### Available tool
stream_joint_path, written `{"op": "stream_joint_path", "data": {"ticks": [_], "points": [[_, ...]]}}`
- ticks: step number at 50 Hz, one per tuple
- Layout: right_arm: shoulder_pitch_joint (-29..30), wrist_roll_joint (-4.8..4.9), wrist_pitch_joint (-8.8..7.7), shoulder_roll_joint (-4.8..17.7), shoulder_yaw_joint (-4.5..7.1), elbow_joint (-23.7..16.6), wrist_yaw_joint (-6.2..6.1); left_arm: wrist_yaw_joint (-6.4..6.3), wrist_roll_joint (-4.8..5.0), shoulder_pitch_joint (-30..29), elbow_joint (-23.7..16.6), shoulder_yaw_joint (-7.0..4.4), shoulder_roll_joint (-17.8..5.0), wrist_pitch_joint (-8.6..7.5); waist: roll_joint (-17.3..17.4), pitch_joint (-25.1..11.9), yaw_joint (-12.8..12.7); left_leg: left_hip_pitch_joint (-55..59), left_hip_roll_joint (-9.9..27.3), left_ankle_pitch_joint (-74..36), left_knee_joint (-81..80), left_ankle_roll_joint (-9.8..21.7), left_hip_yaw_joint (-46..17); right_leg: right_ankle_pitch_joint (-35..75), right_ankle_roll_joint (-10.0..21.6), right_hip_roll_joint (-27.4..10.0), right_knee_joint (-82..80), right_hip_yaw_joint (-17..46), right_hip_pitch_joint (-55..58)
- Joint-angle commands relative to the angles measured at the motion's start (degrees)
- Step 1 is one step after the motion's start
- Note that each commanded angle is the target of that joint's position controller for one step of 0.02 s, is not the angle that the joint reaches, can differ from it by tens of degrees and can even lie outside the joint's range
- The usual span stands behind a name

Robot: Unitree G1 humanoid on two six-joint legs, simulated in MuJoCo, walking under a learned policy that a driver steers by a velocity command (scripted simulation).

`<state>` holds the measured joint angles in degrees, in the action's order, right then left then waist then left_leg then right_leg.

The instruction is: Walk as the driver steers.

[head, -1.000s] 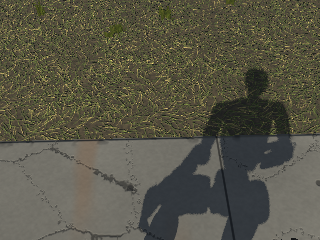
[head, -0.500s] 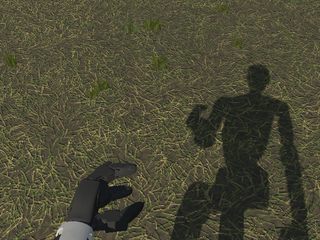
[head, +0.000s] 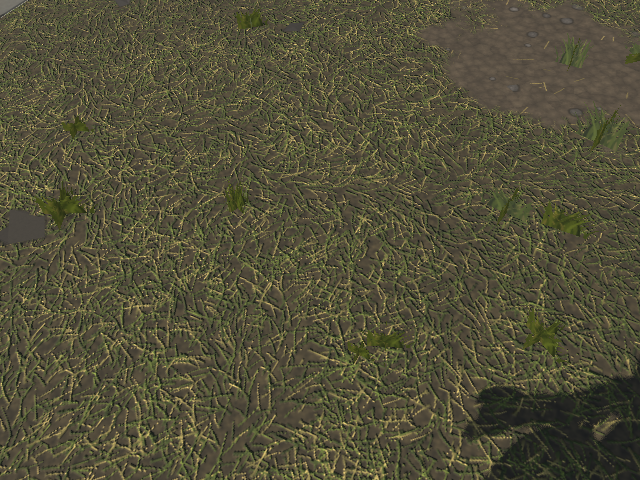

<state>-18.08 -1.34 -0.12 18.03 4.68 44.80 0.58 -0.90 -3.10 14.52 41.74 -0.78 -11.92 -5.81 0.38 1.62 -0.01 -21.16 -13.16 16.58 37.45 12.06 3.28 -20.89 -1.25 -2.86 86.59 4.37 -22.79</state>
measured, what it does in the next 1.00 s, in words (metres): walks ahead, turning right: right foot, then left foot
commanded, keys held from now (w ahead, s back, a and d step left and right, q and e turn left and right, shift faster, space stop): e+shift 1.00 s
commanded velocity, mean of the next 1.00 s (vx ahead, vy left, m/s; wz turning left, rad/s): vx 0.24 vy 0.00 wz -0.54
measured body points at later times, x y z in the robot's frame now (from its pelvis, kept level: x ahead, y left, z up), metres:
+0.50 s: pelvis +0.34 -0.11 +0.02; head +0.39 -0.13 +0.47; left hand +0.50 +0.15 -0.07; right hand +0.51 -0.39 -0.07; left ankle +0.41 +0.09 -0.62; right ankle +0.45 -0.14 -0.71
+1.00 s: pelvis +0.50 -0.09 +0.02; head +0.52 -0.11 +0.47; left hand +0.79 +0.08 -0.06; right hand +0.52 -0.45 -0.03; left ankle +0.64 -0.03 -0.71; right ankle +0.45 -0.14 -0.70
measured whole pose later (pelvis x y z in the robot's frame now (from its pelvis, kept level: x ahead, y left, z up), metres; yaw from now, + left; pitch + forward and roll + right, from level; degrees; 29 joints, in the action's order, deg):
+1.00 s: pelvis +0.50 -0.09 +0.02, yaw -36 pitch +1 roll +1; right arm -1.9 0.3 -4.7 18.2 5.6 38.7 -1.1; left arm -3.0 2.2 13.6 32.9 -5.6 -19.3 3.7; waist -1.4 1.1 -2.2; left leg -19.6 -5.8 4.9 24.3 -1.1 -11.8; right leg -20.7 4.6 20.5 37.1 31.9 -12.7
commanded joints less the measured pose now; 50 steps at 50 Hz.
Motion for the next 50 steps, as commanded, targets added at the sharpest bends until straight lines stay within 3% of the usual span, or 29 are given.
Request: {"op": "stream_joint_path", "data": {"ticks": [1,3,5,6,7,8,9,11,12,13,14,15,16,17,18,19,21,24,27,30,33,39,43,46,47,48,49,50], "points": [[-1.35,0.64,-3.11,6.76,1.30,-4.19,-1.37,0.19,-1.31,0.57,-6.97,-1.53,-10.48,0.64,-7.45,3.07,-3.19,11.76,21.53,-16.08,-23.71,10.97,-35.37,-1.64,-2.37,-3.70,-9.47,0.92,-21.99],[-1.91,0.78,-4.74,6.12,0.37,-2.74,-1.02,0.53,-0.88,-2.33,-7.72,-0.60,-8.25,1.66,-8.63,5.26,-3.71,2.16,19.27,-40.10,-23.66,7.87,-25.27,1.06,-3.03,-5.05,-22.56,-2.61,-14.35],[-2.54,1.37,-5.63,5.19,0.10,-0.77,-0.39,1.46,0.14,-5.69,-8.16,1.13,-3.85,1.01,-3.53,3.30,-1.55,-0.59,12.52,-53.84,-22.55,1.59,-12.71,15.77,-0.36,-2.99,-38.90,-6.73,-3.77],[-4.94,1.86,-6.08,4.82,0.05,0.40,0.10,1.84,0.96,-6.99,-7.73,1.41,-2.93,0.87,-0.79,1.27,0.62,1.73,11.42,-52.11,-23.08,-0.49,-10.58,24.80,1.38,-1.18,-44.18,-8.23,-0.19],[-5.88,4.25,-6.02,1.37,-0.74,-0.23,-1.38,1.45,3.91,-15.13,-9.07,0.33,-4.38,-1.53,-2.83,0.77,4.74,3.08,13.38,-43.01,-21.88,-1.66,-12.30,31.58,0.89,1.24,-49.07,-6.82,-0.25],[-7.51,3.96,-5.59,3.83,-0.81,0.94,-2.18,1.66,4.13,-16.08,-9.56,0.11,-4.70,-2.28,-2.05,-0.78,4.59,9.27,14.14,-41.57,-21.70,-2.54,-11.68,35.20,1.59,3.41,-54.87,-7.73,-1.45],[-8.55,3.02,-4.98,5.58,-0.43,1.80,-2.52,2.05,4.14,-16.51,-9.53,-0.21,-5.00,-2.67,1.06,-1.90,4.95,13.25,15.00,-41.11,-20.06,-3.96,-11.32,37.89,2.58,4.79,-58.03,-7.73,-0.64],[-7.89,0.67,-3.94,6.43,-0.14,1.95,-2.81,2.73,4.44,-11.02,-7.79,-2.09,-8.19,-2.54,4.52,-6.36,1.78,18.32,15.88,-46.58,-12.91,-7.12,-9.64,38.31,4.26,8.27,-57.97,-7.27,6.31],[-4.10,0.12,-3.59,6.95,0.05,0.52,-2.83,3.11,4.52,-3.73,-5.92,-3.30,-10.20,-2.29,6.26,-8.42,-3.10,17.76,15.44,-50.65,-5.28,-8.67,-7.90,37.20,4.73,9.39,-57.57,-7.36,12.56],[2.23,-0.20,-3.37,7.50,0.31,-1.85,-2.80,3.09,4.34,6.67,-3.08,-4.40,-12.14,-1.76,6.74,-10.85,-9.58,13.83,13.74,-49.18,8.50,-10.97,-6.04,38.38,5.54,7.35,-58.58,-5.32,20.88],[4.27,-1.96,-3.46,3.61,-0.41,-4.81,-2.76,2.70,3.97,14.01,-1.14,-4.64,-14.65,-1.01,-5.91,-14.33,-10.44,3.63,7.25,-10.05,33.50,-13.66,-2.79,57.67,6.95,-1.43,-56.79,5.54,31.53],[-12.39,-0.38,-3.58,-3.13,-2.61,-5.65,-1.39,2.77,-0.08,7.63,-4.46,-4.00,-17.21,-1.56,-18.54,-23.66,1.18,-14.42,2.51,20.66,51.75,-16.54,-11.08,66.69,19.31,-16.39,-57.94,36.81,47.23],[-14.30,0.54,-3.54,1.25,-2.74,-4.34,-0.61,2.77,0.60,1.03,-8.00,-5.01,-15.80,-0.61,-10.98,-28.78,-1.04,-15.66,6.11,14.11,54.96,-15.38,-16.14,48.13,22.02,-16.90,-63.06,42.56,45.85],[-6.77,1.14,-3.24,5.12,-1.66,-5.67,-0.60,2.42,2.17,-3.84,-10.31,-4.45,-12.79,0.68,-2.82,-20.73,-1.50,-17.06,8.31,10.14,51.96,-14.25,-15.00,31.52,20.36,-13.40,-64.96,36.42,35.68],[-0.49,0.40,-2.82,6.51,-0.80,-7.24,-1.28,2.39,3.74,-5.77,-10.49,-3.88,-11.42,1.82,5.74,-12.94,-0.39,-16.99,9.70,8.30,47.21,-13.81,-13.04,21.76,17.00,-8.81,-67.75,31.60,24.05],[1.66,0.03,-2.19,6.08,-0.64,-8.72,-1.93,2.30,4.08,-6.26,-10.49,-3.80,-11.94,2.19,5.40,-8.81,1.12,-16.83,10.20,6.64,42.88,-13.75,-12.73,19.35,15.39,-6.27,-69.55,29.89,16.61],[1.81,-0.16,-1.20,4.49,-0.64,-9.44,-2.50,1.90,3.78,-6.68,-10.28,-4.38,-12.54,2.80,0.32,-5.30,2.75,-14.55,11.58,4.47,34.35,-13.89,-12.82,20.60,11.18,-1.46,-70.91,26.20,9.23],[3.71,-0.52,-0.72,2.27,-0.76,-9.81,-3.58,0.23,4.34,-4.25,-9.39,-5.27,-14.54,3.81,-2.48,-8.58,2.07,-15.60,10.88,1.04,28.95,-15.31,-12.82,29.96,8.01,0.44,-68.68,24.62,9.27],[7.50,0.22,0.01,3.00,-0.17,-10.69,-4.25,-1.64,5.17,-3.78,-9.78,-5.88,-16.45,6.02,-3.61,-10.19,1.28,-19.00,10.35,-3.27,26.68,-16.61,-14.54,21.62,4.81,1.56,-68.21,26.52,11.05],[11.88,0.70,-0.53,3.45,0.32,-11.69,-4.59,-2.63,5.19,-2.38,-9.81,-5.79,-16.00,7.72,-5.67,-8.29,-0.26,-21.54,9.82,-5.39,23.74,-16.87,-15.70,13.62,3.10,2.86,-68.52,28.84,13.15],[15.27,0.84,-1.93,3.69,0.68,-12.32,-4.35,-3.16,5.04,-0.42,-9.38,-6.15,-15.63,8.33,-7.50,-6.99,-1.55,-23.56,9.39,-5.78,20.14,-16.47,-16.82,14.48,2.96,3.24,-67.29,30.99,18.14],[19.53,1.02,-4.39,4.63,1.36,-12.16,-2.90,-3.65,5.21,1.25,-9.80,-7.23,-15.76,8.74,-8.63,-6.23,-2.98,-21.91,7.94,-4.46,9.32,-15.52,-17.57,27.42,3.82,3.39,-63.23,35.40,25.41],[20.51,1.13,-5.73,5.60,1.89,-11.21,-1.76,-3.70,5.23,0.87,-10.86,-7.51,-15.85,9.02,-7.76,-6.32,-3.00,-14.12,6.45,-4.14,0.56,-15.45,-17.41,37.67,4.69,4.20,-60.23,38.48,24.34],[19.79,1.76,-6.20,6.14,2.35,-9.97,-1.27,-3.34,5.33,-1.09,-12.32,-7.32,-15.40,9.25,-7.09,-5.74,-2.43,-3.72,6.29,-5.95,-8.26,-15.97,-16.97,35.55,5.06,5.95,-58.86,40.89,19.52],[19.35,2.12,-6.18,6.05,2.46,-9.50,-1.24,-3.00,5.44,-1.11,-12.52,-7.18,-14.97,9.25,-5.66,-5.68,-2.37,1.02,7.10,-8.07,-12.22,-15.66,-17.00,28.44,4.87,7.56,-57.06,40.63,16.94],[18.33,2.27,-6.05,5.30,2.35,-9.01,-1.36,-2.36,5.81,-0.53,-12.46,-6.69,-13.77,9.17,-1.86,-6.38,-1.89,8.36,9.60,-14.83,-18.39,-14.24,-16.69,15.26,4.10,10.19,-52.87,38.23,12.77],[18.35,1.87,-5.42,5.10,2.05,-9.44,-1.81,-1.54,5.64,3.03,-11.67,-5.50,-10.26,9.15,4.93,-9.76,-3.50,20.34,17.61,-24.16,-18.59,-10.08,-20.76,-6.87,2.99,13.77,-45.61,32.95,4.81],[14.80,1.35,-4.17,6.59,2.12,-10.93,-2.59,-0.87,4.28,3.03,-11.87,-4.77,-8.98,8.61,9.19,-12.38,-1.48,27.27,27.40,-41.35,-12.99,-4.63,-26.97,-21.18,1.93,17.31,-35.30,23.74,-3.01]]}}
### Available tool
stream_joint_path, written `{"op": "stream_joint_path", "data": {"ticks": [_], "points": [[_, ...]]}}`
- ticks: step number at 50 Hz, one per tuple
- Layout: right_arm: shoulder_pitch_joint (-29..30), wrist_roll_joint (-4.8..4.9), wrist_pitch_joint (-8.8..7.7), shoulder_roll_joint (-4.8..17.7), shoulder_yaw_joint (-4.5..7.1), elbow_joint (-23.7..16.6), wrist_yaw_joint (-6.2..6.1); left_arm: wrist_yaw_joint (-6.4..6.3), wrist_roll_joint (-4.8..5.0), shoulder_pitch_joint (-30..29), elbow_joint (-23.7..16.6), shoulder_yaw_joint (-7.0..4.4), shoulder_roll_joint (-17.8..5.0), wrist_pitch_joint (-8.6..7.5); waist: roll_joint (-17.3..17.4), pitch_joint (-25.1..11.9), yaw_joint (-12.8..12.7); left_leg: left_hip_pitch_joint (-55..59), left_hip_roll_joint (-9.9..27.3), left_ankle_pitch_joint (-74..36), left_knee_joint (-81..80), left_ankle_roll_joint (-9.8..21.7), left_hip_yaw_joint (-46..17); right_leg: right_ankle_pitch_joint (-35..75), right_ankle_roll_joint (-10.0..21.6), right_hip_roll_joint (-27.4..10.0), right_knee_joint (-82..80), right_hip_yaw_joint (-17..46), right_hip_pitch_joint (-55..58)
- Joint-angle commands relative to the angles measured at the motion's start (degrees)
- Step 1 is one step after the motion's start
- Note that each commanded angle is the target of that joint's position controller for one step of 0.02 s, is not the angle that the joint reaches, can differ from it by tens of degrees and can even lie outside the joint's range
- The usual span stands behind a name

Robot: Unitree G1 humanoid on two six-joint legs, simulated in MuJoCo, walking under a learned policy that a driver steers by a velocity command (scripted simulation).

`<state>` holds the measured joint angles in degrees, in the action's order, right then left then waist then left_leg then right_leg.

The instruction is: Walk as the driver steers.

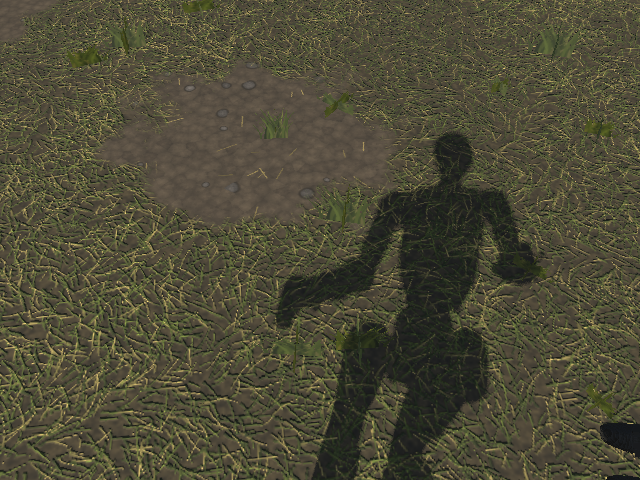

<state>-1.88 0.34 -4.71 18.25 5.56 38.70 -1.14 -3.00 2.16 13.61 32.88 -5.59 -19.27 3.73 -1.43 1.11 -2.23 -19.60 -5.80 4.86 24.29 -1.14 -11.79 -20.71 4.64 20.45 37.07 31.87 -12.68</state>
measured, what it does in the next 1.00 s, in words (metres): steps on the spot, turning right: right foot, then left foot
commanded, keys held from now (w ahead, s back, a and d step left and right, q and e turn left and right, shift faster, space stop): e+shift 0.84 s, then q+shift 0.16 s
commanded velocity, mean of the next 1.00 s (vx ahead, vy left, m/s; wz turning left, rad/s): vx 0.00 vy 0.00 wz -0.90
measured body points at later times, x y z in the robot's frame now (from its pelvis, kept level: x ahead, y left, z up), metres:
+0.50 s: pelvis +0.00 -0.03 +0.00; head +0.02 -0.08 +0.44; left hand +0.26 +0.17 -0.07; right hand +0.01 -0.36 -0.12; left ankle +0.06 +0.13 -0.68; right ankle -0.04 -0.12 -0.73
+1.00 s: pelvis +0.06 -0.03 +0.00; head +0.08 -0.05 +0.45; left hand +0.39 -0.02 -0.07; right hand -0.08 -0.32 -0.08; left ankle +0.16 +0.02 -0.73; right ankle -0.06 -0.11 -0.70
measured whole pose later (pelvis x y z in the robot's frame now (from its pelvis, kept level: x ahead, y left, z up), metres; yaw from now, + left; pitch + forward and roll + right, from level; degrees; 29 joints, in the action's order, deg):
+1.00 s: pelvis +0.06 -0.03 +0.00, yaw -53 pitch +1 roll +1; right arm -8.7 -1.4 -1.3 16.1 3.6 40.9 0.5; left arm -2.1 -0.5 7.7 32.7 -3.3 -18.6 2.4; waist -2.6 1.6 1.4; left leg -17.0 -4.4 12.9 28.7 1.5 -5.3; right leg -29.8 -3.1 8.1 48.3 16.0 -21.6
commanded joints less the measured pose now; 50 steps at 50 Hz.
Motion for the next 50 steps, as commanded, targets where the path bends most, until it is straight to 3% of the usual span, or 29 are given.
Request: {"op": "stream_joint_path", "data": {"ticks": [1,2,3,4,5,8,13,15,18,20,21,22,23,24,25,26,27,30,34,42,44,45,46,47,48,49,50], "points": [[-4.52,-2.02,1.20,8.24,1.60,-4.12,-0.80,2.19,0.91,6.49,-5.02,-1.28,-6.29,-1.50,20.97,-14.99,-0.83,25.49,31.18,-32.92,-0.31,18.29,-22.78,-25.17,-6.47,-6.99,25.10,-10.70,-18.93],[-2.74,-1.24,1.50,5.97,1.64,-5.31,-1.18,2.53,0.50,4.40,-3.59,-2.47,-11.74,-1.62,15.08,-11.25,1.08,20.77,28.80,-22.44,-2.57,18.32,-20.89,-17.96,-9.00,-12.65,30.70,-14.29,-21.43],[0.09,-1.04,2.11,3.67,0.92,-6.21,-1.76,2.50,0.67,2.96,-2.49,-3.00,-12.85,-1.09,10.70,-7.62,1.31,16.77,23.47,-11.54,-2.94,15.12,-13.90,-12.30,-9.52,-14.40,33.12,-15.66,-22.23],[1.81,-0.88,3.06,3.35,0.29,-7.23,-2.24,1.90,0.32,4.22,-1.24,-2.69,-11.50,-0.06,6.70,-5.69,0.62,12.39,20.52,-4.81,-3.79,12.89,-9.06,-8.81,-9.94,-15.26,36.74,-18.10,-21.72],[3.14,-0.89,3.78,4.07,0.11,-7.47,-2.48,1.62,-0.35,5.19,-1.51,-2.06,-10.04,0.40,5.96,-3.26,0.48,7.62,19.66,-4.42,-5.21,12.89,-5.95,-5.98,-10.26,-15.75,40.54,-21.31,-21.96],[2.01,-1.67,4.86,4.46,-0.14,-6.42,-2.72,1.09,-0.34,3.80,-3.48,-0.30,-5.43,0.21,7.75,-1.80,1.12,5.56,16.93,-5.23,-7.97,13.15,2.89,-0.43,-10.87,-19.99,38.36,-27.80,-23.46],[-0.39,-1.37,5.13,6.09,0.79,-4.43,-1.80,1.64,-0.91,0.09,-5.30,0.56,-3.68,-0.56,8.70,-5.66,3.12,12.07,20.52,-5.65,-7.60,14.26,7.99,1.88,-11.39,-26.68,25.40,-30.11,-21.88],[0.16,-1.02,5.22,7.36,1.35,-4.04,-1.13,2.24,-1.07,0.09,-5.33,0.79,-3.28,-0.67,9.51,-6.19,2.73,10.37,21.30,-4.24,-7.53,13.25,10.75,2.58,-9.93,-26.99,18.59,-31.69,-16.37],[-0.82,0.03,4.88,8.20,1.94,-2.92,0.11,2.90,-0.98,1.38,-4.76,0.19,-4.33,-0.18,10.33,-6.06,2.10,10.47,23.27,-3.26,-5.45,11.72,13.01,1.81,-7.44,-25.57,9.12,-34.60,-10.52],[-1.14,1.18,4.61,7.09,1.85,-2.23,0.50,3.02,-0.93,5.21,-3.38,-0.65,-4.46,0.21,8.51,-6.47,-0.33,8.58,22.89,-0.05,1.01,7.86,16.02,6.10,-4.42,-23.09,-1.88,-36.20,-2.88],[-4.31,1.10,4.65,4.34,1.30,-1.02,0.77,2.51,-1.17,9.28,-1.86,-1.96,-6.78,0.20,2.80,-6.17,-1.26,2.73,19.76,5.50,10.16,3.90,19.18,10.59,-1.75,-22.12,-8.41,-32.50,4.77],[-6.31,-1.10,4.87,1.48,0.48,-2.53,1.19,1.48,-1.08,11.28,-2.83,-4.31,-15.90,-0.24,-17.64,-3.99,0.50,-15.70,11.54,27.84,30.75,-2.75,24.70,34.09,5.26,-36.58,-13.33,-9.46,14.04],[0.83,-2.09,4.42,1.22,0.09,-6.46,0.69,1.78,-3.21,7.74,-5.70,-3.87,-17.81,-1.99,-19.10,-7.40,-0.54,-24.90,5.30,33.85,42.61,-3.74,12.32,36.28,15.16,-41.76,-15.76,3.95,10.76],[4.40,-1.12,4.26,3.96,0.71,-6.91,0.09,2.51,-4.16,6.84,-5.46,-3.44,-14.80,-3.19,-11.34,-7.67,-2.70,-25.63,5.88,29.70,46.34,-1.74,8.14,25.76,14.35,-39.97,-18.34,0.61,9.54],[4.10,-0.32,4.18,4.36,0.93,-6.46,-0.40,2.43,-3.31,4.41,-4.97,-2.86,-13.14,-3.82,-8.47,-5.34,-0.83,-25.73,6.71,23.68,44.77,-0.06,6.64,18.84,10.95,-36.98,-18.79,-2.43,7.84],[1.92,-0.60,4.36,5.12,1.28,-5.11,-0.94,2.06,-1.87,1.31,-5.21,-2.16,-10.90,-3.57,-5.46,-4.78,0.98,-25.03,7.73,19.18,43.00,0.06,6.05,15.92,8.24,-35.03,-17.96,-5.28,6.89],[0.64,-1.10,4.48,5.54,1.46,-4.56,-1.05,1.59,-1.32,-1.20,-5.76,-1.50,-9.84,-3.18,-6.49,-4.75,2.23,-22.36,7.34,16.07,42.16,-0.50,6.24,17.90,7.19,-33.39,-17.18,-7.49,4.43],[-1.58,-0.85,4.18,4.55,1.16,-3.14,-0.24,0.61,-1.84,-2.28,-6.24,-0.78,-8.49,-2.54,-6.08,-7.21,3.15,-17.72,4.57,11.09,39.85,-2.24,6.60,23.00,6.61,-29.80,-15.66,-9.62,3.23],[0.50,-0.40,3.98,3.42,0.41,-3.55,0.04,0.12,-1.27,-1.48,-5.71,-1.29,-9.62,-2.06,-6.65,-6.89,2.12,-17.04,2.13,11.57,28.54,-3.62,5.13,23.58,6.65,-28.30,-13.79,-5.64,5.24],[-0.65,0.05,2.47,5.03,0.69,-3.14,1.12,0.72,-0.92,-4.65,-6.51,-1.87,-10.19,-0.95,-9.85,-7.70,1.72,-5.40,0.46,13.25,11.75,-2.35,2.98,28.37,5.89,-25.64,-9.90,4.07,3.31],[-5.67,-0.22,2.09,5.76,0.89,-1.29,1.63,0.82,-0.80,-7.33,-6.74,-1.04,-8.51,-0.91,-9.72,-9.76,3.51,3.26,2.75,4.05,2.23,-0.96,5.69,27.74,3.70,-24.26,-6.39,0.87,2.65],[-5.33,-0.87,2.11,6.21,0.87,-1.39,1.66,0.88,-1.03,-4.72,-5.79,-0.23,-6.13,-1.05,-6.19,-10.31,2.42,9.20,6.52,-4.11,-1.49,0.68,3.68,19.34,1.47,-21.85,-3.52,-2.04,-0.04],[-2.34,-2.00,2.51,7.46,0.40,-3.31,1.57,1.13,-2.66,1.02,-4.14,1.27,-1.62,-1.12,7.41,-11.24,-0.92,14.30,17.14,-13.09,-4.96,5.00,-8.84,-4.08,-2.07,-14.70,7.06,-9.81,-4.63],[-3.35,-3.41,2.68,7.60,0.07,-2.62,1.57,0.83,-2.40,0.37,-5.15,0.54,-4.40,-1.63,16.86,-6.03,-1.44,10.58,24.19,-15.56,-7.29,15.49,-22.09,-19.43,-5.87,-9.83,13.96,-14.50,-12.47],[-1.27,-2.64,2.23,4.24,-1.07,-3.31,1.70,0.46,-2.85,0.90,-3.64,-0.06,-6.86,-2.16,13.37,-4.56,-1.30,7.48,25.39,-7.40,-8.01,18.12,-24.65,-16.55,-8.32,-14.34,19.38,-13.80,-12.61],[-0.03,-1.90,2.17,1.28,-2.19,-3.39,1.77,0.52,-3.00,-1.06,-2.23,-0.01,-6.93,-2.20,9.80,-3.34,-0.69,6.01,21.38,-0.59,-7.61,15.49,-18.87,-12.11,-9.70,-16.76,18.28,-15.01,-10.85],[-0.16,-0.99,2.66,2.15,-2.19,-3.13,1.66,0.60,-3.57,-2.40,-1.61,0.16,-5.57,-2.07,9.00,-3.04,-0.44,6.61,17.60,4.65,-7.53,12.87,-15.40,-9.68,-10.89,-18.18,15.44,-18.74,-10.58]]}}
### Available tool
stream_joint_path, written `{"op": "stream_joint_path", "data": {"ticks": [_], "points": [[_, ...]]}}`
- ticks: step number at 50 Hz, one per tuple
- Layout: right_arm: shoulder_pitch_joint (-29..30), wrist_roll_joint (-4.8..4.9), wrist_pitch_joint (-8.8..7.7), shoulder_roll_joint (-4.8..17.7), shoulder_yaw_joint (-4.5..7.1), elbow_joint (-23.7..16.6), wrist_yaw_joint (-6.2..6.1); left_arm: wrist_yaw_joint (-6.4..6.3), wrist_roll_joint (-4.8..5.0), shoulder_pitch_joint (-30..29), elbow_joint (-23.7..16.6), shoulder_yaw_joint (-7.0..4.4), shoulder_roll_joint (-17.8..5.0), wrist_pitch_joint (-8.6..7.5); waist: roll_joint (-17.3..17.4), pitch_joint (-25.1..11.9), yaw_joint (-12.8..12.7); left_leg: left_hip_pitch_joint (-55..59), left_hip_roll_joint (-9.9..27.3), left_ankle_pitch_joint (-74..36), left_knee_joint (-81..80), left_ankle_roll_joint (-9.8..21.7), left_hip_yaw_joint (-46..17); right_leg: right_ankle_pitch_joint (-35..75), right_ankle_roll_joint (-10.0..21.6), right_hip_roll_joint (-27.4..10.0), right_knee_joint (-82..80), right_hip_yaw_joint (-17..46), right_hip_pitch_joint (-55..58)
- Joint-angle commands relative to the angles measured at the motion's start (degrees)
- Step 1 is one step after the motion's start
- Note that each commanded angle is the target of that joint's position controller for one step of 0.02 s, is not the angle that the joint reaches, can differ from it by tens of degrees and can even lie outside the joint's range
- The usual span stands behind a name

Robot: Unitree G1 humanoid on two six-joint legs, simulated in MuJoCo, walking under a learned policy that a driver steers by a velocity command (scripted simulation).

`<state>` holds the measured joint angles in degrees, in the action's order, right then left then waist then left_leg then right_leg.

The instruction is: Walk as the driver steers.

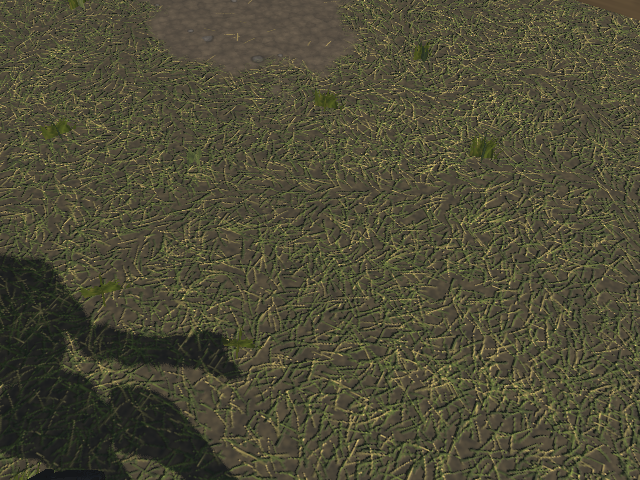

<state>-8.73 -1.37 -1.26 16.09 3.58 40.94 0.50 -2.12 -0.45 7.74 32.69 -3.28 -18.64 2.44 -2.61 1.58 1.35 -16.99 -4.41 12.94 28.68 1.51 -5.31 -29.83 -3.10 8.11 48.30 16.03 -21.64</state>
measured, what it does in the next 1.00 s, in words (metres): walks ahead, turning left: right foot, then left foot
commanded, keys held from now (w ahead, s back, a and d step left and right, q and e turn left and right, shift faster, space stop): q+shift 0.34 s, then w+q+shift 0.24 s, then w+e+shift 0.42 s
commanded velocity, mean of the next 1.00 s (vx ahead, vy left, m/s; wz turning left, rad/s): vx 0.44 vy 0.00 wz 0.30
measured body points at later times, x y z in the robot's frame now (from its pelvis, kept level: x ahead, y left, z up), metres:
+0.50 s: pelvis +0.04 -0.01 +0.01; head +0.06 -0.01 +0.46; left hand +0.04 +0.30 -0.08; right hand +0.28 -0.24 -0.09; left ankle -0.01 +0.14 -0.65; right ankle +0.00 -0.14 -0.73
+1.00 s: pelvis +0.25 +0.23 +0.00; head +0.26 +0.25 +0.45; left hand +0.21 +0.51 -0.13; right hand +0.39 -0.01 -0.11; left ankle +0.15 +0.26 -0.73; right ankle +0.35 +0.11 -0.63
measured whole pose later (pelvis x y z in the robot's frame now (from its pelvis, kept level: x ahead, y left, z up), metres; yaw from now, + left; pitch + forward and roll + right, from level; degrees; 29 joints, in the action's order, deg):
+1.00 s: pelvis +0.25 +0.23 +0.00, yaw +22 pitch +0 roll +0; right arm -23.2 -1.4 -4.0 15.2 2.4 45.4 0.8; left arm 3.4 -0.7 17.3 49.0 -3.5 -16.9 -0.4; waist -2.3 0.8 0.0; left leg -1.5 -0.7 19.4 20.4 2.6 12.0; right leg -6.0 4.3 -5.2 70.6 0.5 -38.5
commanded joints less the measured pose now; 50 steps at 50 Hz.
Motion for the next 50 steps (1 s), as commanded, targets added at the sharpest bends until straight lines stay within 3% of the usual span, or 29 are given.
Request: {"op": "stream_joint_path", "data": {"ticks": [1,4,7,10,12,13,14,15,16,17,18,19,21,24,28,29,32,34,36,37,38,39,40,41,42,43,45,48,50], "points": [[6.15,1.85,-0.18,6.13,0.26,-5.27,-0.26,-0.21,-1.18,1.93,-1.73,-1.98,-5.35,-0.97,11.00,-2.40,-2.92,4.88,14.58,-3.67,-11.35,9.30,-21.48,1.69,-4.03,-6.62,1.75,-4.53,-2.28],[0.74,2.60,1.95,12.79,2.79,-5.43,-1.28,0.09,0.33,-1.55,-1.61,-1.55,-3.39,-2.33,11.61,-2.23,-0.23,7.67,10.62,-10.75,-9.04,8.53,-20.14,1.54,-3.79,-3.43,-6.17,-9.88,-0.91],[-1.08,3.04,2.84,12.19,3.29,-6.18,-1.82,0.04,1.67,-1.36,-0.36,-1.84,-3.34,-3.29,13.89,-4.95,0.23,12.61,11.37,-13.66,-8.57,9.24,-24.76,3.58,-2.69,-2.37,-12.21,-8.88,-0.17],[-0.02,4.08,3.68,11.53,3.79,-7.11,-2.46,0.74,1.93,0.92,1.64,-2.21,-3.26,-4.36,13.97,-7.36,-1.40,13.09,10.46,-17.92,-6.64,8.13,-26.33,9.93,-1.05,-2.10,-22.80,-8.80,5.50],[1.04,4.56,4.08,9.99,3.53,-8.14,-3.00,1.04,1.68,4.96,3.99,-3.19,-5.17,-4.58,12.34,-9.65,-2.91,4.60,7.48,-13.07,-2.74,4.28,-23.74,21.33,1.17,-6.56,-31.46,-8.34,18.71],[0.37,4.05,4.04,7.13,2.68,-8.96,-2.89,0.79,0.55,5.42,3.94,-3.93,-8.64,-4.22,3.19,-9.24,-2.16,-5.96,3.19,-1.39,6.04,1.22,-17.51,26.02,5.92,-16.23,-31.28,0.02,25.13],[-1.65,3.85,3.52,6.75,2.69,-10.25,-2.48,1.13,-1.71,2.28,3.92,-4.48,-11.15,-3.86,-13.17,-6.06,0.02,-16.62,-3.53,19.68,15.00,-1.99,-6.93,40.51,14.08,-27.00,-31.16,10.86,23.41],[-4.92,2.97,3.21,11.58,4.13,-8.36,-2.24,1.03,-2.46,-1.01,2.07,-3.46,-7.29,-4.03,-8.15,-5.03,0.45,-17.81,1.15,21.94,27.29,-4.26,-6.47,47.66,16.91,-30.55,-29.71,8.69,21.04],[-5.89,3.34,3.41,13.09,4.88,-6.90,-1.91,0.57,-1.97,-2.91,1.45,-2.62,-4.55,-4.00,-4.49,-4.85,1.11,-17.08,2.08,18.95,32.30,-5.06,-5.05,48.09,15.49,-27.59,-28.62,3.09,19.66],[-6.51,3.23,4.02,11.88,4.80,-6.18,-1.89,0.14,-1.02,-4.26,1.34,-2.32,-3.81,-3.95,-3.09,-4.15,1.59,-17.94,2.68,15.38,35.41,-6.09,-3.78,46.92,13.65,-24.07,-27.58,-1.61,19.58],[-5.54,2.93,4.41,10.38,4.16,-6.52,-1.63,-0.27,0.21,-2.03,2.27,-2.19,-3.64,-4.02,-3.71,-4.19,-0.12,-22.51,4.58,9.98,38.30,-6.69,-2.29,37.66,12.87,-23.14,-29.12,-3.47,22.41],[-3.78,3.25,4.36,8.83,3.34,-7.44,-0.98,-0.50,0.60,1.03,2.98,-2.13,-4.11,-4.20,-4.63,-3.33,-2.15,-25.74,6.72,6.39,39.17,-6.75,-0.82,23.57,12.71,-22.55,-32.18,-4.11,23.42],[1.23,3.94,3.41,8.64,2.52,-10.19,0.10,-0.57,0.38,5.29,3.67,-2.43,-5.91,-4.74,-6.10,-0.24,-5.80,-31.72,8.55,3.89,38.13,-6.80,2.01,5.17,12.92,-23.47,-37.69,-1.98,25.23],[4.99,3.79,1.61,7.94,1.96,-12.56,0.94,0.01,-0.09,9.77,4.91,-2.71,-7.33,-6.12,-3.35,2.20,-8.18,-37.33,10.14,1.67,35.06,-6.17,1.79,3.78,12.58,-25.40,-40.26,-3.12,30.17],[5.57,4.19,0.45,6.38,1.15,-13.62,1.76,1.09,-0.09,10.74,6.08,-2.88,-7.86,-7.11,-3.21,4.74,-7.57,-38.49,11.75,-2.28,32.14,-4.94,2.42,9.74,11.63,-25.58,-41.44,-10.83,29.93],[9.87,-2.94,3.09,6.92,1.32,-13.66,3.97,1.93,-2.88,15.61,8.73,-2.18,-6.61,-7.09,0.33,5.57,-8.45,-35.93,9.36,-0.63,32.77,-3.35,7.02,10.45,10.65,-24.83,-42.40,-14.95,27.01],[11.34,-0.91,3.16,4.06,0.05,-14.85,5.58,2.46,-2.80,16.74,10.72,-1.29,-5.10,-8.38,-4.34,8.60,-6.77,-28.91,8.78,-1.67,23.93,0.67,5.18,13.11,10.30,-24.73,-45.07,-17.57,20.27],[12.43,-0.80,2.48,4.76,-0.14,-14.75,5.47,2.26,-2.14,16.36,12.21,-1.35,-6.53,-7.95,-4.42,8.48,-5.06,-22.74,7.29,2.73,16.87,2.79,7.99,22.25,10.96,-25.61,-45.57,-19.13,20.08],[7.97,-1.66,1.91,5.43,0.08,-12.91,4.16,2.17,-0.98,17.52,14.86,-1.49,-8.66,-7.24,-5.44,4.24,-1.64,-8.00,3.01,8.19,11.71,5.54,13.46,53.81,11.28,-25.03,-37.44,-20.86,20.05],[-2.38,-1.54,1.32,6.47,0.95,-9.82,3.19,2.20,-0.56,17.20,15.90,-1.60,-10.17,-7.08,-4.83,-1.18,4.30,6.18,0.19,6.29,8.83,6.39,13.62,69.47,10.96,-24.33,-25.08,-22.40,17.17],[-16.15,-2.16,0.65,8.99,2.28,-5.40,2.12,2.40,-0.09,15.09,15.45,-1.41,-10.44,-7.28,-2.04,-8.78,11.85,26.67,1.88,3.23,5.92,6.57,9.78,63.48,9.86,-20.90,-8.26,-23.41,6.15],[-22.98,-3.38,-0.10,16.66,3.82,-4.11,0.76,3.62,-0.06,15.80,12.17,0.82,-1.52,-7.46,14.37,-18.92,11.65,45.02,21.28,27.33,-0.99,6.84,-13.32,12.30,8.70,-12.42,15.64,-20.99,-12.60],[-24.40,-2.68,-0.55,19.88,4.10,-5.90,0.02,3.48,0.75,12.79,9.61,0.14,-2.76,-8.10,17.68,-25.75,12.86,40.76,30.71,39.88,-14.05,5.13,-35.73,0.96,9.54,-5.96,28.48,-7.85,-18.47],[-18.83,-2.53,-0.47,16.77,3.41,-4.38,-0.43,3.21,0.89,9.04,9.32,-1.04,-5.62,-7.62,9.75,-14.80,9.64,31.00,29.31,36.71,-15.24,3.31,-30.04,9.13,9.92,-8.28,31.23,-5.79,-22.38],[-14.38,-2.06,-0.82,12.11,1.95,-3.66,-0.37,3.38,0.56,10.03,9.91,-0.66,-4.10,-7.45,8.25,-5.56,5.34,21.84,27.15,27.87,-14.84,3.12,-20.89,13.95,9.61,-11.75,28.69,-9.11,-22.06],[-10.15,-1.63,-1.38,8.81,1.03,-3.56,-0.09,3.80,0.21,12.62,12.11,-0.53,-2.81,-6.77,8.19,-2.05,1.58,15.83,23.52,19.12,-16.06,2.13,-13.15,16.84,8.55,-13.95,25.28,-10.83,-18.66],[-8.03,-0.54,-2.48,4.89,-0.27,-2.72,-0.20,4.68,-0.95,17.45,15.48,-0.32,-0.32,-4.44,10.79,-0.51,-1.96,9.83,19.80,11.33,-18.14,0.51,-2.43,19.06,7.21,-15.51,24.36,-12.31,-13.73],[-10.79,0.42,-4.16,3.02,-0.41,0.63,0.25,5.92,-0.25,11.62,14.41,-0.33,1.42,-2.79,8.56,4.62,-2.51,9.64,17.56,-0.54,-21.50,-2.35,7.22,24.42,7.26,-15.42,25.67,-13.45,-19.97],[-11.98,0.24,-4.68,1.58,-0.69,2.18,0.38,6.28,0.08,6.70,12.75,0.09,2.11,-2.71,8.15,6.83,-2.65,9.25,15.48,-8.62,-22.84,-3.10,13.55,29.24,7.79,-14.28,22.08,-15.65,-22.02]]}}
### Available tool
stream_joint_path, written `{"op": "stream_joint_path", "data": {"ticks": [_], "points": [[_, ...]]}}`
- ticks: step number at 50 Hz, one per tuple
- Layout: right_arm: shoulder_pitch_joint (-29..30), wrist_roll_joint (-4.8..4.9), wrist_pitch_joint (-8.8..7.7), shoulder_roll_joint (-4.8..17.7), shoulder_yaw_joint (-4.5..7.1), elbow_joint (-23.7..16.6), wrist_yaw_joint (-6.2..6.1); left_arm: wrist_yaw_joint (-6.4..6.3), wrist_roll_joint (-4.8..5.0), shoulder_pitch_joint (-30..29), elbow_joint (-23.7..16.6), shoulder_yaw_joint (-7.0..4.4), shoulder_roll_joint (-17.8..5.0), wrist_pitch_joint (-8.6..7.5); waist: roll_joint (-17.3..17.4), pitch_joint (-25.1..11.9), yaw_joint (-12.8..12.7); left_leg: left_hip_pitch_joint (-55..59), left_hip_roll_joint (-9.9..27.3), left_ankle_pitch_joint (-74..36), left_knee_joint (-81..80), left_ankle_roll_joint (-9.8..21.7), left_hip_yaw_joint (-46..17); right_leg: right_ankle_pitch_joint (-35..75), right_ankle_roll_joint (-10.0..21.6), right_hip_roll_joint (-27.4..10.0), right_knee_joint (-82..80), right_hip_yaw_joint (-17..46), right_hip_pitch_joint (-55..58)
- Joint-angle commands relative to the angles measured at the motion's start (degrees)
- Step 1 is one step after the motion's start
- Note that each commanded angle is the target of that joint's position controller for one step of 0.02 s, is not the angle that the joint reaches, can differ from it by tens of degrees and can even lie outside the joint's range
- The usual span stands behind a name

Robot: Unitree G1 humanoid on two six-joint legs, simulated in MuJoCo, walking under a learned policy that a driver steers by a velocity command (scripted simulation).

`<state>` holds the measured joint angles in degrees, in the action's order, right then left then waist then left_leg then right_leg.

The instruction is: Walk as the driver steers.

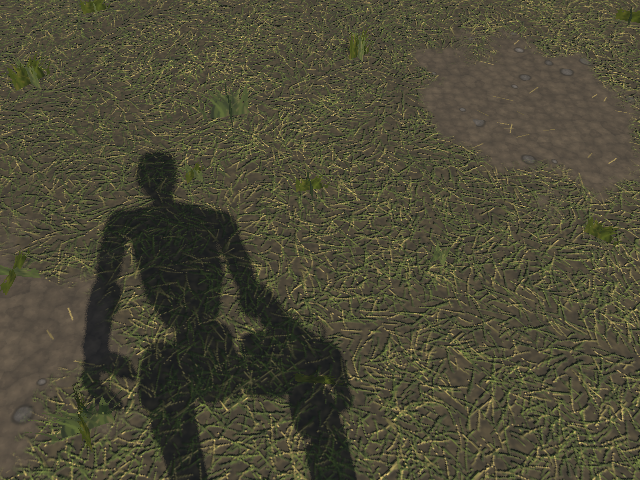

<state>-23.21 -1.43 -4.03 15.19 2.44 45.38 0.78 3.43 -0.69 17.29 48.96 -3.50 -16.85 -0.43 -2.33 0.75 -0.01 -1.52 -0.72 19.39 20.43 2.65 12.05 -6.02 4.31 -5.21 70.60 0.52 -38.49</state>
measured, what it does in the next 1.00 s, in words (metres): walks ahead, turning right: right foot, then left foot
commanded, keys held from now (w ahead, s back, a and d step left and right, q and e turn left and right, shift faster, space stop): w+e+shift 0.36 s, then e+shift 0.24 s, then q+shift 0.36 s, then w+q+shift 0.04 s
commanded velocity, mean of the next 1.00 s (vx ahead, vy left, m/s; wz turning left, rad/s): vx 0.57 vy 0.00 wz -0.50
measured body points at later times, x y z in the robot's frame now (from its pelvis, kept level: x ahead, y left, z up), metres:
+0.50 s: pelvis +0.42 -0.02 -0.01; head +0.46 -0.03 +0.44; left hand +0.51 +0.26 -0.14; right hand +0.58 -0.32 -0.05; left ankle +0.66 +0.11 -0.68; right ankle +0.33 -0.01 -0.74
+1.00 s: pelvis +0.63 -0.05 -0.01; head +0.65 -0.09 +0.44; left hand +0.95 +0.04 -0.07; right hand +0.54 -0.35 -0.13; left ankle +0.76 +0.00 -0.74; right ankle +0.62 -0.17 -0.74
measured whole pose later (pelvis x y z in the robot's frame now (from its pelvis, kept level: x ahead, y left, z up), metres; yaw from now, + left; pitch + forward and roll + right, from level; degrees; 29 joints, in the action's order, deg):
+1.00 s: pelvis +0.63 -0.05 -0.01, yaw -29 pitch +1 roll +1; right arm -16.9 1.9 1.3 18.3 4.7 40.5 -1.3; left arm -1.5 -0.1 1.8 36.4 -0.6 -14.7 0.2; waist 1.3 3.5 4.2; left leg -21.7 -8.0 10.8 28.4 0.5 -12.3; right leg -11.7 0.1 3.4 29.9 7.0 -19.2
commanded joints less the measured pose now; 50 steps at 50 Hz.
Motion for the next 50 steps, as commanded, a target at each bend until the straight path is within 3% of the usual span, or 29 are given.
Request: {"op": "stream_joint_path", "data": {"ticks": [1,5,7,10,11,12,13,14,15,16,17,19,22,24,25,27,29,30,31,32,33,34,35,37,41,43,48,49,50], "points": [[1.43,0.15,-2.08,2.05,0.33,-1.43,-0.03,0.90,0.49,-5.36,-4.39,0.55,0.43,0.10,7.91,8.35,-1.04,-5.50,11.04,-19.67,-14.77,-4.11,-1.47,7.53,0.84,-0.23,-2.62,-1.64,-6.01],[-2.16,-0.07,-1.74,3.54,0.12,1.90,-1.70,1.83,-0.09,-13.74,-8.50,1.72,0.20,-0.25,5.15,10.24,-1.22,1.52,11.10,-44.50,-14.45,-4.25,4.99,8.33,3.24,2.36,-15.94,-8.93,-6.59],[-1.21,-0.13,-1.59,6.41,0.30,2.10,-2.79,1.82,0.36,-13.56,-9.12,2.04,-0.63,-0.06,5.91,7.45,-3.06,3.21,11.35,-70.05,-10.22,-5.35,7.13,8.14,5.24,6.64,-23.20,-13.66,3.49],[2.51,-0.57,-0.09,12.31,1.78,1.17,-4.85,0.78,0.44,1.10,-5.74,0.39,-5.95,1.10,10.01,-2.14,-12.03,6.37,15.14,-95.21,10.73,-5.08,5.59,0.50,8.27,11.20,-24.15,-13.94,21.86],[6.65,-1.10,0.70,13.48,2.22,-0.28,-4.79,-0.02,0.24,13.48,-2.13,-1.21,-9.01,1.28,9.62,-6.49,-17.77,1.17,15.93,-93.05,26.10,-4.10,3.66,-3.75,10.63,11.20,-25.61,-10.29,33.94],[10.11,-0.59,1.38,13.41,2.63,-1.06,-3.76,-1.24,0.76,22.44,0.82,-3.07,-11.59,0.77,3.72,-8.50,-21.41,-8.73,11.18,-63.86,50.96,-2.99,3.16,-3.91,14.32,9.30,-33.90,-3.71,46.15],[14.88,-0.97,0.80,4.90,0.36,-2.76,-1.67,-2.49,2.37,15.32,1.03,-3.67,-11.56,0.82,-9.71,0.12,-15.67,-27.79,-1.57,1.76,71.92,-1.83,0.41,-5.29,15.25,6.74,-35.40,4.56,46.10],[8.29,-0.68,-0.64,1.23,-1.01,-9.28,-1.67,-2.18,0.18,8.16,-1.96,-3.73,-16.26,0.76,-10.14,-3.92,-4.41,-45.59,-3.12,9.50,82.47,-4.32,-10.47,2.11,24.49,-2.13,-38.06,30.49,53.59],[9.81,-1.15,-2.54,3.83,-1.55,-11.62,-1.25,-2.65,-0.13,8.06,-3.51,-4.03,-15.05,0.65,-4.02,-8.56,-5.96,-50.40,-1.33,7.32,78.03,-3.67,-18.66,-19.10,27.16,-8.52,-52.71,46.27,54.66],[11.03,-1.20,-3.53,6.95,-1.21,-10.94,-0.89,-3.23,-0.84,7.42,-3.01,-3.14,-10.53,0.32,4.62,-0.36,-3.60,-50.08,1.89,3.77,70.45,-3.08,-19.04,-27.29,23.49,-8.57,-59.78,46.35,45.49],[12.25,-1.70,-3.29,7.48,-1.04,-10.58,-0.86,-3.49,-1.10,4.74,-2.73,-2.61,-8.96,-0.35,7.99,3.83,-0.45,-46.79,4.01,2.36,64.62,-3.50,-18.62,-24.93,20.71,-6.53,-60.62,41.77,37.28],[11.47,-3.14,-0.80,7.11,-1.63,-9.91,-0.92,-4.16,-0.42,1.89,-3.54,-1.96,-8.91,-2.56,9.85,7.85,3.38,-39.87,6.68,1.78,56.24,-5.84,-17.77,-9.38,18.26,-1.43,-60.28,32.17,24.54],[18.13,-2.03,0.41,4.84,-2.66,-13.15,-0.50,-3.74,0.06,1.28,-3.49,-2.38,-11.09,-4.25,9.36,8.99,3.01,-28.26,6.40,-4.96,36.60,-8.35,-12.03,26.78,14.74,5.29,-57.30,19.09,12.91],[20.89,-0.75,0.32,2.04,-3.69,-14.49,-0.33,-3.24,0.81,3.46,-2.35,-2.90,-10.73,-3.61,5.00,3.79,-0.11,-20.37,2.16,-17.68,23.31,-6.58,-9.09,35.43,9.30,10.61,-51.59,13.31,14.73],[29.33,1.60,-2.40,0.84,-2.87,-17.74,-1.39,-4.26,5.02,6.25,-4.00,-1.79,-4.86,-3.57,10.00,2.76,-4.60,-17.41,-3.38,-19.33,15.16,-8.06,-11.53,22.46,6.43,11.00,-50.53,18.48,13.01],[27.95,2.87,-3.44,3.82,-1.10,-18.85,-2.28,-5.14,4.18,6.52,-3.21,-2.69,-9.36,-2.26,1.40,-1.43,-3.08,-12.51,-6.24,-24.14,4.71,-8.06,-13.55,17.87,3.78,10.23,-47.44,22.76,20.59],[19.06,2.87,-3.69,8.63,1.46,-17.17,-3.29,-5.70,3.49,2.35,-5.13,-3.18,-9.61,-1.38,-2.97,-8.01,2.78,-1.40,-4.79,-33.86,0.36,-6.59,-14.24,20.42,-1.48,12.71,-33.78,20.87,23.32],[8.55,1.81,-3.33,9.69,2.18,-14.82,-3.35,-5.71,2.65,0.76,-6.85,-2.51,-6.93,-1.12,-4.45,-15.70,7.53,11.69,0.92,-39.83,4.33,-3.79,-17.66,12.57,-4.75,14.69,-19.87,18.51,19.90],[0.72,0.46,-2.49,11.24,1.71,-12.71,-2.97,-5.81,-0.31,3.74,-8.65,0.04,1.59,-0.61,6.61,-24.04,6.96,24.06,16.04,-64.58,13.97,0.41,-30.23,-34.06,-6.68,17.57,-3.05,12.60,11.76],[0.02,-2.53,-1.94,11.69,1.18,-12.87,-1.84,-5.27,0.13,15.56,-9.17,0.32,-0.01,-0.73,19.53,-31.41,1.28,27.79,26.97,-80.65,12.14,8.58,-50.58,-40.27,-8.66,17.84,12.23,15.05,8.07],[6.10,-0.80,-1.70,12.91,2.30,-12.31,-0.87,-4.66,2.18,20.63,-7.97,-0.09,-4.36,-0.28,20.50,-31.54,-1.78,24.98,29.92,-52.04,8.77,16.59,-59.96,-32.39,-9.49,13.00,21.64,16.17,3.53],[12.33,-0.26,-1.15,8.24,1.74,-13.93,-0.77,-4.63,2.80,15.00,-6.99,-0.19,-5.82,0.70,12.51,-24.21,-0.69,16.98,23.36,-30.47,3.80,15.59,-52.87,-27.19,-9.89,9.49,20.10,11.44,1.03],[15.38,0.00,-0.56,3.68,0.03,-13.63,-0.68,-4.97,2.30,8.36,-7.25,-0.39,-5.81,1.43,5.42,-16.70,-0.37,6.75,17.53,-23.33,1.51,12.25,-44.99,-22.79,-9.89,7.94,16.36,8.58,2.39],[17.34,1.32,-0.25,5.28,-0.12,-11.88,0.08,-5.31,0.40,0.67,-10.79,-0.06,-4.71,1.22,3.29,-5.72,-2.08,-7.46,10.58,-30.40,-1.01,9.33,-37.40,-20.73,-8.72,5.93,1.18,5.96,6.01],[13.75,1.36,0.93,10.90,2.74,-9.34,-0.54,-5.98,0.05,-3.75,-12.67,1.60,-1.03,-0.61,8.30,-9.15,-1.60,-10.29,7.99,-48.57,-0.67,10.57,-34.16,-20.01,-8.76,8.56,-22.85,3.66,17.48],[13.89,2.14,1.83,12.24,3.52,-9.94,-0.89,-5.91,0.92,-3.82,-12.30,1.08,-3.58,0.23,9.78,-11.09,-2.34,-11.15,9.01,-35.89,-2.24,10.53,-37.84,-15.21,-7.91,9.52,-26.64,5.36,20.89],[13.97,3.45,4.45,11.29,4.09,-11.07,-2.46,-4.98,1.02,-7.71,-13.63,0.07,-5.57,0.69,10.64,-4.39,-3.24,-22.98,4.67,-0.33,-4.13,5.20,-42.34,-5.32,-4.70,8.81,-43.80,6.38,31.32],[12.59,3.65,4.73,9.73,3.69,-10.98,-2.67,-5.06,0.96,-5.31,-13.36,-0.57,-7.12,0.28,8.50,-6.04,-4.07,-28.62,1.90,12.18,-0.69,2.55,-40.29,-7.04,-2.57,4.38,-47.98,8.26,38.49],[11.46,4.11,4.69,6.93,2.97,-12.30,-2.61,-5.34,-0.34,-1.95,-13.23,-1.61,-11.53,0.22,-2.60,-9.10,-4.59,-39.95,-3.35,21.92,12.23,-0.29,-31.52,-24.22,3.37,-8.64,-52.54,21.88,46.10]]}}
